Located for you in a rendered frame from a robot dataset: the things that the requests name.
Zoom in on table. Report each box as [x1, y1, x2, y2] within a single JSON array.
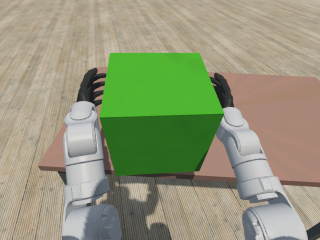
[[38, 67, 320, 240]]

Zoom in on robot right upper arm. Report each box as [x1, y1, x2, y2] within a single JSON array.
[[242, 202, 307, 240]]

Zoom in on right robot forearm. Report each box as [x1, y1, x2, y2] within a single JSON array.
[[216, 107, 308, 240]]

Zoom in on robot left upper arm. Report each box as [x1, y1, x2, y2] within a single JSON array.
[[62, 203, 122, 240]]

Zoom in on robot left hand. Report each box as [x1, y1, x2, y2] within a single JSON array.
[[76, 67, 107, 107]]

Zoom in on left robot forearm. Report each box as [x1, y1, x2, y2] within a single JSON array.
[[62, 101, 110, 240]]

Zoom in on carton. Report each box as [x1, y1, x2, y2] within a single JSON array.
[[99, 53, 225, 176]]

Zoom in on robot right hand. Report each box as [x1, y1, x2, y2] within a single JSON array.
[[210, 72, 234, 109]]

